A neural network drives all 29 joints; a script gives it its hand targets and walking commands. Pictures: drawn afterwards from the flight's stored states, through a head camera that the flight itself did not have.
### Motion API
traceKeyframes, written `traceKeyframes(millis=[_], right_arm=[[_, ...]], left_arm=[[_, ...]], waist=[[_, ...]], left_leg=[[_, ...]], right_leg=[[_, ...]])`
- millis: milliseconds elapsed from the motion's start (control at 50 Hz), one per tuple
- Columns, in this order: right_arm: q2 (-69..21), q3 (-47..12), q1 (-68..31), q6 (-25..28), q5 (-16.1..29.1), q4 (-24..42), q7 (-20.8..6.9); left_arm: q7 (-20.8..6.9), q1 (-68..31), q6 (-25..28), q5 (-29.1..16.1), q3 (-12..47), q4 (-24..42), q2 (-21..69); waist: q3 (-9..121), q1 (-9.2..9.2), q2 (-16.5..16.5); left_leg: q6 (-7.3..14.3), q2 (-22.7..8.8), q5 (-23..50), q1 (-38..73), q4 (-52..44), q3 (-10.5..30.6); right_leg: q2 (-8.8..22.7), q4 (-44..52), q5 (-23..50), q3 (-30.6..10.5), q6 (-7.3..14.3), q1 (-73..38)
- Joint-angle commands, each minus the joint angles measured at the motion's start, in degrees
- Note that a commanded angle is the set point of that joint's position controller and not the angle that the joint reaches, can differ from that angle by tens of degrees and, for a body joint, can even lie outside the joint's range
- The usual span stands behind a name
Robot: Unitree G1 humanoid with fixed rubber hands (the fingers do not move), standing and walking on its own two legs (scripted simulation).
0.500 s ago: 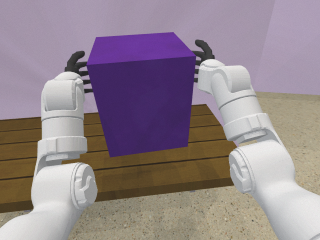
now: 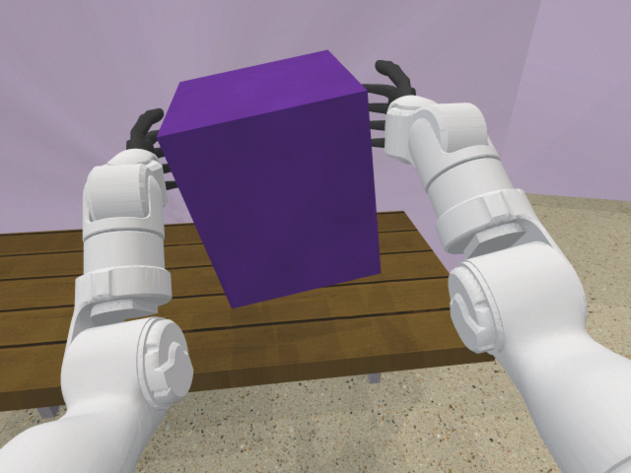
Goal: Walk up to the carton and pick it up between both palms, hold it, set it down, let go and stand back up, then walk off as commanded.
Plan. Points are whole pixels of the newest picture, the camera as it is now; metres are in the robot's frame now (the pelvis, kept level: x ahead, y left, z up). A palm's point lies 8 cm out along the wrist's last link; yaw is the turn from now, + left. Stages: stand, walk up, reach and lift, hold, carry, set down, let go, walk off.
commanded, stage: hold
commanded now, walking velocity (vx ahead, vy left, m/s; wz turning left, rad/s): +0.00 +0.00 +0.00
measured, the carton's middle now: (280, 177) +0.42 +0.02 +0.27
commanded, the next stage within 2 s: none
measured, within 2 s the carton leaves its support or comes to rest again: neither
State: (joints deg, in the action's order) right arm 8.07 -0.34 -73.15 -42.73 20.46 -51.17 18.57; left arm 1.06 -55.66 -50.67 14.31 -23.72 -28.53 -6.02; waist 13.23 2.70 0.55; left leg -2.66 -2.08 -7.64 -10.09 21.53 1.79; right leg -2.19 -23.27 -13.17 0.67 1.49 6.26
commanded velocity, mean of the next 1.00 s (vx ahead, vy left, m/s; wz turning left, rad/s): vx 0.00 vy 0.00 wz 0.00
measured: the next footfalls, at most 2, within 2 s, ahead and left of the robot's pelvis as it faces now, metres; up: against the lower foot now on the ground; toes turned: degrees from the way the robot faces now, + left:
none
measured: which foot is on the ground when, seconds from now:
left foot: down 0.00-1.00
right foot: down 0.00-1.00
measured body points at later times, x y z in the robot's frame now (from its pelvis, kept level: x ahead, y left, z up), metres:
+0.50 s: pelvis +0.02 -0.01 +0.00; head -0.08 -0.02 +0.44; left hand +0.39 +0.16 +0.33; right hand +0.40 -0.14 +0.33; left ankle +0.05 +0.15 -0.74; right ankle +0.00 -0.09 -0.74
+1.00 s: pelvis +0.00 +0.00 +0.00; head -0.13 -0.01 +0.43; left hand +0.36 +0.17 +0.32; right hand +0.36 -0.13 +0.36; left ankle +0.05 +0.15 -0.74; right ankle +0.00 -0.09 -0.74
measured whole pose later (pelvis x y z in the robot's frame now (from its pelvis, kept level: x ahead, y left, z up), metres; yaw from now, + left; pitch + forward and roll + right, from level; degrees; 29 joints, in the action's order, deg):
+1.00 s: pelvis +0.00 +0.00 +0.00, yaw +0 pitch -4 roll +0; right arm 8.1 -0.3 -71.0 -45.4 21.0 -47.4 19.6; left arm -0.2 -55.2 -51.5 14.4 -23.9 -27.6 -6.0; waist 13.9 2.7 2.0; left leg -2.8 -2.1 -7.5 -10.1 21.5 1.9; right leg -2.2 -23.3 -13.1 0.7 1.5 6.2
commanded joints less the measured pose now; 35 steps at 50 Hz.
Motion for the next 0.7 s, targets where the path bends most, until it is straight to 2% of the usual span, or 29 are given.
traceKeyframes(millis=[0, 40, 60, 80, 120, 140, 160, 180, 260, 280, 300, 320, 340, 360, 380, 400, 420, 440, 460, 480, 500, 520, 540, 560, 580, 600, 620, 640, 680], right_arm=[[-35.5, -1.6, -33.0, 2.4, 6.8, 6.3, -11.1], [-36.1, -3.3, -31.9, 2.0, 8.4, 7.2, -10.6], [-34.1, -2.9, -29.3, 1.9, 8.4, 6.2, -10.6], [-34.5, -3.0, -32.4, 1.9, 8.4, 8.8, -9.7], [-34.5, -3.6, -32.3, 1.3, 9.6, 9.0, -9.5], [-35.5, -6.2, -31.9, 1.8, 11.4, 14.3, -9.3], [-35.0, -7.9, -30.6, 1.2, 12.3, 15.2, -8.9], [-35.0, -8.7, -27.8, 1.1, 14.6, 19.7, -8.2], [-35.1, -11.3, -31.5, 0.2, 16.3, 25.4, -6.6], [-34.4, -12.3, -32.5, 0.4, 17.0, 27.8, -6.6], [-34.4, -13.0, -34.5, 0.8, 17.2, 30.6, -6.3], [-34.0, -14.1, -33.4, 0.5, 18.0, 31.4, -6.0], [-34.4, -14.8, -31.6, 0.3, 18.8, 34.7, -5.5], [-35.3, -15.8, -32.5, -0.2, 19.6, 34.8, -5.3], [-35.7, -15.3, -32.6, -0.6, 18.5, 35.7, -5.3], [-35.4, -15.7, -31.1, -0.8, 18.8, 34.9, -5.0], [-34.1, -15.6, -33.7, -1.0, 18.0, 37.4, -4.8], [-32.8, -16.1, -30.4, -1.6, 18.2, 37.4, -5.0], [-34.8, -16.1, -30.8, -1.6, 17.8, 35.5, -4.9], [-33.8, -16.5, -29.9, -2.1, 18.2, 35.9, -4.7], [-32.8, -15.7, -30.1, -2.5, 16.3, 33.1, -4.8], [-31.8, -13.7, -29.7, -3.3, 14.7, 27.6, -5.7], [-31.6, -15.4, -29.0, -3.0, 14.6, 31.2, -5.3], [-31.4, -12.7, -28.9, -3.7, 13.8, 26.5, -5.8], [-32.5, -15.4, -28.5, -3.1, 15.1, 31.2, -5.8], [-31.1, -11.6, -30.1, -3.6, 13.5, 25.7, -6.1], [-32.0, -13.3, -32.0, -3.3, 14.7, 27.7, -6.4], [-32.4, -13.1, -33.8, -2.7, 14.5, 28.1, -6.9], [-31.8, -10.6, -32.1, -2.6, 12.9, 24.0, -7.4]], left_arm=[[-9.7, -61.4, 7.4, -14.5, 22.8, 9.1, 31.6], [-9.8, -59.2, 6.5, -13.9, 22.4, 9.3, 30.7], [-9.7, -57.2, 6.3, -13.3, 22.7, 9.6, 31.1], [-10.3, -56.9, 5.7, -13.3, 23.5, 7.5, 31.2], [-10.2, -58.7, 5.9, -13.5, 22.3, 11.1, 30.4], [-9.7, -58.5, 6.1, -15.5, 24.6, 14.1, 31.8], [-9.5, -54.2, 5.6, -14.2, 24.0, 14.8, 31.4], [-9.3, -53.9, 5.4, -15.0, 25.1, 21.0, 31.1], [-9.8, -50.4, 3.9, -13.9, 22.4, 18.6, 29.9], [-9.6, -49.8, 3.6, -14.7, 25.1, 21.3, 31.8], [-9.4, -47.6, 3.1, -14.1, 23.5, 20.9, 30.6], [-9.5, -46.6, 2.7, -13.8, 23.3, 21.4, 31.2], [-10.3, -43.6, 2.3, -14.6, 23.4, 22.3, 31.1], [-10.1, -44.8, 2.4, -14.5, 22.6, 24.0, 30.4], [-10.0, -47.2, 2.5, -15.2, 23.5, 26.8, 30.5], [-10.0, -46.2, 2.1, -14.3, 23.0, 28.8, 30.1], [-10.3, -44.1, 1.2, -14.1, 21.8, 24.0, 28.5], [-10.7, -38.8, 0.1, -13.0, 22.1, 24.3, 30.2], [-11.4, -41.4, 0.5, -13.1, 22.3, 24.3, 30.4], [-11.9, -37.8, -0.7, -11.8, 19.4, 23.6, 28.5], [-12.7, -36.3, -1.3, -10.0, 18.3, 18.1, 28.3], [-13.3, -40.1, -0.9, -8.8, 18.1, 16.5, 28.2], [-14.2, -34.4, -1.4, -8.4, 16.9, 14.5, 28.1], [-14.3, -38.9, -1.3, -7.8, 15.8, 15.7, 27.8], [-14.8, -34.3, -1.6, -7.9, 17.4, 16.5, 29.5], [-15.1, -40.5, -1.1, -8.6, 18.6, 14.4, 29.6], [-14.9, -41.4, -1.0, -9.2, 20.3, 16.5, 30.8], [-14.7, -43.0, -0.6, -8.8, 18.9, 14.6, 30.0], [-14.2, -45.6, 0.3, -10.4, 20.0, 15.0, 30.1]], waist=[[12.0, 6.76, 3.3], [11.3, 5.95, 2.7], [10.8, 6.94, 4.6], [10.8, 6.89, 3.1], [11.8, 6.18, 3.5], [17.6, 6.82, 3.5], [17.9, 5.62, 3.5], [22.6, 7.33, 4.7], [19.3, 5.14, 1.1], [24.9, 5.63, 3.2], [25.1, 4.60, 1.2], [23.1, 4.44, 2.2], [25.8, 4.91, 0.0], [26.5, 3.49, 0.2], [27.0, 5.02, 0.4], [26.5, 4.66, 1.1], [25.8, 4.80, -1.7], [25.5, 4.98, 0.3], [23.0, 5.23, 0.6], [23.2, 4.29, -1.2], [17.5, 3.99, -1.4], [14.7, 5.07, 0.4], [14.4, 4.30, -3.8], [13.4, 4.86, -1.2], [15.6, 3.49, -2.7], [12.8, 4.90, -0.3], [14.6, 4.77, 0.2], [14.5, 3.29, 0.0], [12.9, 4.86, 0.8]], left_leg=[[-1.2, 3.0, -4.4, 4.5, -4.1, 0.4], [-0.8, 3.4, -1.2, 4.9, -3.1, 0.1], [-1.8, 2.9, -0.6, 5.9, -3.7, 0.4], [-1.2, 3.7, -2.4, 4.5, -3.5, 0.1], [-1.4, 3.3, -1.0, 5.5, -3.2, -0.2], [-1.5, 3.9, 3.8, 7.2, -1.5, -0.3], [-1.7, 4.3, 6.7, 7.7, -1.0, 0.1], [-2.1, 4.6, 13.9, 10.6, 0.5, 0.6], [-2.0, 5.9, 11.9, 7.5, 0.4, 0.1], [-2.6, 6.1, 15.0, 8.8, 1.0, 0.5], [-1.7, 6.4, 15.0, 9.8, 1.6, 0.4], [-2.6, 6.2, 17.5, 9.9, 2.5, 0.4], [-1.9, 7.0, 16.9, 10.5, 2.4, -0.3], [-1.5, 7.0, 16.2, 10.2, 2.0, 0.1], [-1.5, 7.1, 15.4, 10.2, 1.3, 0.8], [-1.9, 7.0, 18.6, 11.7, 1.9, 0.5], [-1.2, 7.2, 14.6, 10.7, 1.7, 0.2], [-1.9, 7.0, 15.8, 11.3, 1.0, 0.2], [-1.5, 7.3, 12.2, 11.0, 1.0, -0.1], [-0.6, 7.7, 12.9, 11.6, 0.5, -0.1], [-0.7, 7.2, 9.7, 10.1, -1.1, -0.2], [-1.0, 6.4, 4.9, 10.1, -2.4, -0.1], [0.0, 6.3, 6.6, 9.6, -1.9, -0.7], [-0.2, 6.0, 4.3, 10.5, -3.1, 0.0], [-0.1, 6.0, 9.2, 10.5, -2.4, -0.8], [-1.1, 5.3, 3.6, 8.9, -2.9, -0.1], [-0.8, 5.4, 5.0, 9.8, -3.1, -0.7], [-0.9, 4.9, 3.4, 7.9, -2.6, -0.7], [-0.7, 4.1, 2.5, 8.9, -3.5, -0.3]], right_leg=[[-1.5, 8.8, 5.2, -2.4, -2.5, 2.9], [-1.8, 8.6, 8.0, -2.2, -3.1, 1.4], [-1.8, 8.4, 9.5, -2.1, -2.6, 0.1], [-1.2, 9.2, 8.3, -2.5, -3.2, 1.0], [-1.5, 8.8, 8.6, -2.2, -3.4, -0.1], [-1.1, 7.4, 16.9, -2.7, -3.8, -3.5], [-1.7, 6.9, 20.4, -2.4, -4.0, -4.5], [-2.2, 4.7, 30.0, -2.1, -4.6, -8.1], [-1.7, 5.0, 33.2, -2.3, -6.8, -9.3], [-1.9, 4.0, 36.5, -2.5, -6.3, -10.9], [-2.2, 4.2, 36.9, -1.9, -6.9, -11.3], [-2.1, 3.2, 39.4, -1.8, -6.6, -12.3], [-1.6, 3.6, 42.3, -2.3, -7.8, -13.2], [-1.5, 3.0, 43.6, -2.4, -8.1, -13.7], [-1.9, 2.6, 43.7, -1.8, -7.6, -13.4], [-2.0, 2.0, 46.2, -1.2, -8.1, -13.5], [-1.4, 2.6, 45.9, -1.4, -8.5, -13.3], [-2.0, 2.2, 46.6, -1.5, -8.2, -15.0], [-1.2, 2.7, 44.6, -1.3, -8.7, -12.2], [-1.2, 2.8, 45.9, -1.6, -8.7, -13.6], [-0.8, 4.2, 42.3, -2.0, -8.4, -11.8], [-1.2, 4.9, 32.8, -1.3, -7.3, -8.3], [-0.5, 5.5, 35.8, -2.5, -7.8, -10.3], [-0.5, 6.0, 29.1, -2.5, -7.3, -8.4], [-1.8, 5.2, 34.3, -2.2, -7.3, -10.9], [-1.3, 5.9, 26.4, -2.3, -6.4, -7.1], [-1.3, 5.6, 27.7, -2.3, -6.6, -7.0], [-1.1, 6.7, 21.2, -3.2, -6.4, -5.7], [-1.5, 7.5, 16.6, -2.1, -5.1, -2.9]])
